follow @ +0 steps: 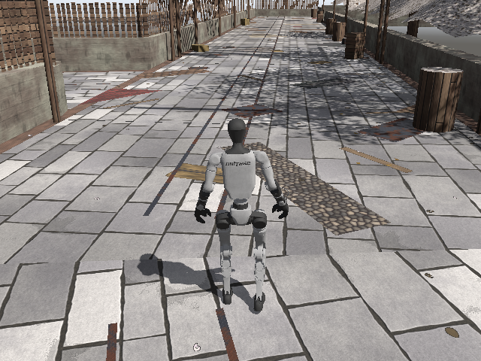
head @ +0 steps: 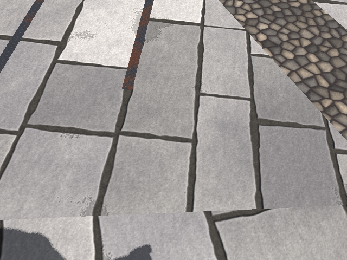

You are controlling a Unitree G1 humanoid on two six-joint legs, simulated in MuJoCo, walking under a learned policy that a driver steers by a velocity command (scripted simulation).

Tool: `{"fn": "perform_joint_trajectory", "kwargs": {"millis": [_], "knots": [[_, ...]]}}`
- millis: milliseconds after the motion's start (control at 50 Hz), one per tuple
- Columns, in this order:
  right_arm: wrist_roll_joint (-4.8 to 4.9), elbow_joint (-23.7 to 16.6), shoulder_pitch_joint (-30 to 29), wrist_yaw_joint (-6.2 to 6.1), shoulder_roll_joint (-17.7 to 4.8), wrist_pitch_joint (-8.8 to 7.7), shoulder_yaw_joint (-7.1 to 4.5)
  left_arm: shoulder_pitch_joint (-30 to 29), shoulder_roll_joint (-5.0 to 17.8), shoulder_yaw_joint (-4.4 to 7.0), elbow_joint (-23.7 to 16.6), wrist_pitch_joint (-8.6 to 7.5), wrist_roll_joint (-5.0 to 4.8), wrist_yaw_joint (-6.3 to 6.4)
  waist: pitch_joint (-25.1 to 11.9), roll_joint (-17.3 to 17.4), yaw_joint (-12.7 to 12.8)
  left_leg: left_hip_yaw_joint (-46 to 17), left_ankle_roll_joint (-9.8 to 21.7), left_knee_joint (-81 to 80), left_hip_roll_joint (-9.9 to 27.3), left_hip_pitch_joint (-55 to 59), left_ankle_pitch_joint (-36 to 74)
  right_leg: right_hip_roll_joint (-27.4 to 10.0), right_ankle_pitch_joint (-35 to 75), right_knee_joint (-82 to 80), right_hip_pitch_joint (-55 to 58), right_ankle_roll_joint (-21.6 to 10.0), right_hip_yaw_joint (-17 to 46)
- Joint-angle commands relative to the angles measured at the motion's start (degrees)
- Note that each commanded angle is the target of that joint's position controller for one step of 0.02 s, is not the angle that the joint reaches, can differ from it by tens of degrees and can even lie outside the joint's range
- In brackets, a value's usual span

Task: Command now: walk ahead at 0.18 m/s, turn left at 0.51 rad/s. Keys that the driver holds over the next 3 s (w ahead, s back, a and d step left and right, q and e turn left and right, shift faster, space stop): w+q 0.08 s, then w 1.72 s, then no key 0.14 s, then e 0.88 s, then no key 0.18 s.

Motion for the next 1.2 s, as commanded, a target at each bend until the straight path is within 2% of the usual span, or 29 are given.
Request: {"fn": "perform_joint_trajectory", "kwargs": {"millis": [20,40,80,120,200,340,380,420,440,460,480,500,560,620,720,780,840,880,900,920,940,960,980,1000,1020,1040,1060,1120,1200], "knots": [[0.22,-2.2,11.2,-0.14,-10.9,-2.14,-3.16,-2.6,5.9,1.29,-6.0,-2.07,-1.29,-1.53,-14.0,8.9,-3.7,-31.9,16.6,-16.0,17.9,28.6,1.9,1.6,-6.6,22.8,-25.3,-1.1,11.3],[0.93,-2.6,8.5,-0.31,-9.6,-2.54,-2.88,-3.2,6.1,1.56,-5.6,-2.38,-1.59,-1.6,-10.9,5.7,-2.6,-29.4,13.6,-17.7,15.5,25.2,-9.7,-0.2,-1.5,19.9,-25.9,-1.9,11.4],[0.75,-3.7,5.1,-1.08,-8.2,-2.46,-2.05,-4.7,7.0,2.09,-5.6,-2.83,-0.69,-1.5,-5.9,7.4,-1.1,-26.9,11.6,-21.6,12.9,17.8,-15.1,-1.2,5.7,13.1,-22.9,-1.9,11.2],[-0.18,-4.4,4.9,-1.77,-7.8,-2.98,-1.87,-3.3,5.6,1.85,-4.5,-3.71,-0.5,-1.74,-6.0,7.9,-0.6,-23.0,11.0,-22.7,11.0,16.7,-8.3,-0.3,11.6,7.7,-19.6,-1.2,9.9],[0.1,-3.3,7.3,-2.01,-8.7,-3.79,-2.13,-5.3,2.8,0.61,-4.3,-4.54,-0.45,-2.11,-5.7,7.9,-2.3,-17.4,10.0,-22.4,9.5,15.5,-1.6,0.4,18.3,-5.4,-14.0,0.5,8.9],[0.49,-1.3,9.8,-0.91,-9.4,-3.69,-2.1,-7.6,4.7,0.29,-5.5,-5.93,-1.44,-3.11,-2.3,8.1,-3.9,-19.7,9.8,-20.8,11.9,14.5,-5.1,0.6,19.0,-14.2,-10.0,-1.3,8.3],[0.67,-1.2,9.0,-0.73,-8.8,-3.45,-1.79,-4.6,5.0,0.4,-4.5,-6.48,-1.35,-3.32,-2.8,7.8,-1.7,-19.4,8.7,-18.1,11.3,13.5,-3.5,1.2,20.1,-17.5,-4.6,-2.6,7.2],[0.35,-1.4,8.5,-0.82,-6.3,-3.29,-0.87,3.3,6.4,1.22,-1.9,-6.66,-0.98,-2.93,-5.2,7.0,2.1,-17.2,6.3,-11.3,8.2,9.7,0.0,0.7,19.5,-18.9,6.6,-4.2,7.9],[-0.19,-2.3,7.2,-0.92,-3.1,-3.49,0.24,10.9,9.6,2.05,-0.5,-6.83,-0.53,-2.49,-8.9,0.9,5.2,-11.9,3.5,2.5,3.7,4.0,0.8,-6.8,16.1,-21.5,15.9,-7.4,16.7],[0.37,-5.1,9.5,-1.2,-1.1,-4.65,0.93,16.4,16.5,3.98,1.1,-6.21,-0.47,-2.56,-11.6,-16.4,4.8,-3.7,-0.5,20.5,-3.7,-13.9,-11.5,-17.3,5.4,-28.0,28.8,-16.3,39.0],[1.06,-5.0,7.8,-1.51,-5.9,-5.31,-0.12,17.4,12.3,3.0,1.1,-6.26,-1.21,-2.97,-9.4,-13.1,6.5,-7.2,-1.3,31.0,-2.5,-23.5,-19.7,-19.6,-4.5,-31.6,29.9,-18.7,47.8],[1.73,-4.8,6.0,-1.29,-7.8,-5.63,-0.71,15.1,8.9,1.93,0.5,-6.23,-1.18,-2.93,-5.1,-8.8,5.8,-8.6,-0.4,34.6,0.4,-26.8,-15.1,-18.0,-4.8,-31.4,27.5,-16.7,42.4],[0.18,-4.9,2.9,-0.77,-5.8,-5.73,-0.54,9.9,5.0,0.41,-1.0,-5.75,-0.13,-2.66,-1.8,-4.8,3.2,-6.3,-0.6,29.8,5.2,-23.2,-4.0,-12.3,10.4,-33.4,18.4,-13.8,29.3],[0.04,-5.6,2.1,-0.38,-3.4,-5.25,0.0,10.2,6.0,0.52,-0.6,-5.77,-0.63,-2.27,-1.8,-4.8,2.2,-3.9,-2.3,23.9,5.7,-20.1,0.3,-10.2,23.4,-35.7,14.8,-13.9,22.2],[0.34,-8.0,-6.2,0.29,-0.4,-5.66,1.32,13.4,7.8,0.77,0.9,-5.18,-1.29,-1.49,-0.8,-3.5,4.5,-1.1,-3.2,5.6,4.1,-14.8,13.5,-7.3,33.6,-36.4,12.9,-12.0,13.5],[0.9,-9.4,-11.0,1.18,-0.5,-5.98,1.41,16.9,8.1,0.74,2.3,-4.63,-1.67,-1.4,0.8,-3.3,6.2,-0.3,-2.5,-0.4,2.8,-12.7,17.2,-8.7,32.4,-36.2,14.6,-11.9,13.2],[1.03,-10.5,-13.0,2.01,-1.6,-6.29,1.03,18.3,8.8,1.02,3.3,-3.71,-1.88,-1.17,1.6,-3.7,5.3,-0.8,-0.4,-3.8,2.0,-12.5,13.8,-11.3,37.0,-33.5,20.0,-10.9,13.6],[0.74,-9.8,-9.4,2.02,-3.8,-6.29,0.1,17.7,10.1,1.5,3.3,-3.23,-1.82,-0.9,-1.4,-4.8,2.2,0.6,1.5,-4.7,-0.1,-5.7,9.9,-11.5,51.6,-27.7,22.5,-9.8,12.7],[0.57,-8.1,-3.0,1.68,-5.5,-6.17,-0.91,16.7,10.3,1.54,3.2,-2.91,-1.79,-0.79,-5.6,-4.8,-1.7,2.1,3.2,-6.0,-1.7,3.6,10.4,-10.0,60.5,-20.1,21.6,-8.8,10.9],[0.38,-5.5,6.1,1.05,-7.9,-5.89,-2.08,16.2,9.4,1.07,2.5,-2.81,-1.31,-0.64,-11.6,-4.0,-6.1,0.8,5.2,-5.1,0.0,18.0,12.4,-7.5,59.3,-8.9,15.3,-7.2,9.2],[-0.79,-3.9,15.3,0.28,-12.2,-5.38,-3.06,17.7,5.2,-0.26,0.6,-3.18,0.06,-0.59,-20.7,4.9,-7.8,-15.5,9.9,-3.2,12.9,37.8,11.0,-2.5,38.0,11.1,-0.8,-4.9,6.7],[-0.67,-3.1,15.5,0.87,-13.3,-5.46,-2.81,23.8,0.6,-1.83,0.7,-4.46,-0.53,-1.19,-27.9,18.3,-3.9,-41.9,17.3,-11.7,23.0,48.2,0.0,6.1,-4.9,26.0,-16.7,-2.9,12.0],[-0.02,-3.3,13.9,0.83,-8.0,-5.36,-1.48,18.7,7.0,-0.27,0.5,-5.28,-1.98,-1.74,-21.9,12.0,-5.7,-40.1,14.8,-14.7,20.6,44.4,-6.3,2.5,-4.3,30.7,-23.0,-3.4,15.5],[0.31,-3.3,9.9,0.71,-6.7,-5.34,-0.88,13.4,8.3,0.1,-1.3,-5.81,-2.82,-2.02,-12.9,8.8,-4.9,-30.8,12.7,-16.1,18.4,35.8,-2.8,-0.1,1.0,29.6,-25.0,-3.7,13.2],[-0.05,-3.3,6.6,0.8,-6.3,-5.36,-0.66,10.8,7.2,-0.07,-1.8,-6.05,-2.3,-1.76,-8.6,3.7,-3.1,-25.4,11.8,-17.7,16.1,27.7,3.0,-2.4,5.7,26.7,-23.3,-3.5,11.9],[-0.57,-3.2,4.4,1.17,-4.7,-5.57,-0.2,9.5,6.6,0.22,-1.7,-5.67,-1.26,-1.51,-5.2,2.0,-1.3,-20.7,10.6,-19.7,13.4,21.5,9.1,-3.9,8.7,23.7,-21.0,-3.4,11.6],[-0.98,-3.1,3.2,1.14,-4.8,-5.94,-0.2,12.1,5.7,0.18,-1.6,-5.14,-1.37,-1.62,-5.9,5.4,0.9,-19.1,11.5,-21.4,13.4,18.1,11.5,-5.0,10.7,22.6,-17.6,-2.8,12.2],[-0.16,-1.4,2.9,1.19,-4.8,-7.08,-0.38,12.1,3.4,-0.22,-1.4,-3.51,-1.06,-1.28,-4.0,4.9,2.4,-13.9,12.4,-25.4,12.1,12.7,13.3,-6.0,13.0,17.5,-16.4,-1.1,11.4],[-0.15,0.8,5.6,0.27,-6.6,-6.82,-0.81,3.6,2.5,-0.64,-4.2,-3.65,-0.31,-1.53,-1.0,3.3,0.3,-8.4,11.2,-27.3,10.3,13.0,15.0,-5.8,26.1,3.5,-20.1,0.2,10.6]]}}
